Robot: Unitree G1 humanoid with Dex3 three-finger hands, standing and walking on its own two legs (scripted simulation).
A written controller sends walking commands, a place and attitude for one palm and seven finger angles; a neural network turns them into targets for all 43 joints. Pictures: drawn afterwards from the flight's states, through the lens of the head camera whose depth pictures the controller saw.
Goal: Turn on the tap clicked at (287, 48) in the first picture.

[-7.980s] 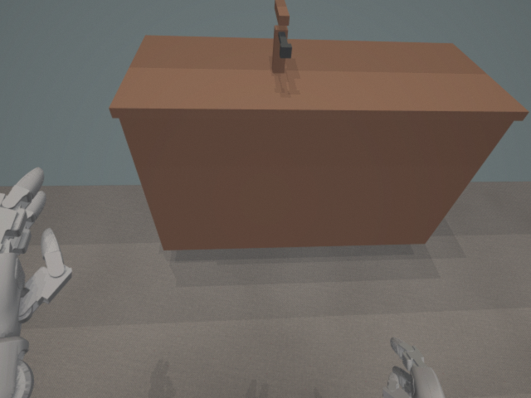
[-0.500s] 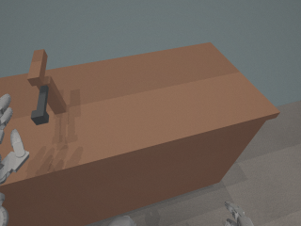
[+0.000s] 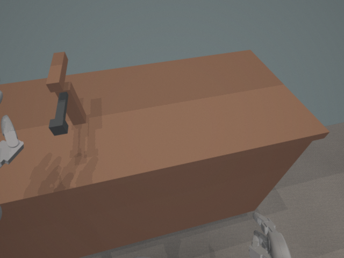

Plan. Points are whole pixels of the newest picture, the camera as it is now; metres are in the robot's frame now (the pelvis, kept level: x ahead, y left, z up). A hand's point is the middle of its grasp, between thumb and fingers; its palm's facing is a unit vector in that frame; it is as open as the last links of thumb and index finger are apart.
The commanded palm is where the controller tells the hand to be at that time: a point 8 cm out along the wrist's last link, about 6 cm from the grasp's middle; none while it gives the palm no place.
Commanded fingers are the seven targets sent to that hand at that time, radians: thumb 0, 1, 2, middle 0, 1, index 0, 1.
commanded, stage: come to a stop and stand still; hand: left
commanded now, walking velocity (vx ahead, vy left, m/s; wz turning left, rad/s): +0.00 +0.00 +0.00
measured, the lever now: (58, 126) +0.32 +0.31 +0.13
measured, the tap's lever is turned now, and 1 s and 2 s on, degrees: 0 3 3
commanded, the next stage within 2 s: look again from close up in 1.28 s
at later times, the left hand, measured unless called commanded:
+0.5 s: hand (24, 154) +0.23 +0.31 +0.16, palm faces +0.39 -0.85 -0.35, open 7.4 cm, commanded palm +0.17 +0.34 +0.18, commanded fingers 0.00 0.90 0.90 -0.20 -0.30 -0.20 -0.30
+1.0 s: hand (44, 136) +0.27 +0.30 +0.16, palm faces +0.35 -0.86 -0.38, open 7.4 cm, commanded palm +0.21 +0.33 +0.18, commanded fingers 0.00 0.90 0.90 -0.20 -0.30 -0.20 -0.30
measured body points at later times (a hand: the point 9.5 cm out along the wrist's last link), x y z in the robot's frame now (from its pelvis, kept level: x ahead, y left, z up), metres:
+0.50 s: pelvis +0.01 +0.06 +0.00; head +0.03 +0.09 +0.45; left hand +0.20 +0.35 +0.18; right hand +0.17 -0.16 -0.07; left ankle +0.07 +0.13 -0.74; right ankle +0.02 -0.09 -0.73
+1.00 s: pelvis +0.05 +0.05 +0.01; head +0.09 +0.08 +0.45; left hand +0.25 +0.34 +0.18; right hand +0.25 -0.17 -0.06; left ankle +0.07 +0.13 -0.74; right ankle +0.02 -0.09 -0.74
